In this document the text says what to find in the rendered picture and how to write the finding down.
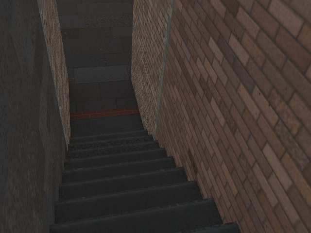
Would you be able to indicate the stairs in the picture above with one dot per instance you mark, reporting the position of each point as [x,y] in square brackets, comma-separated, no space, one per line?
[164,220]

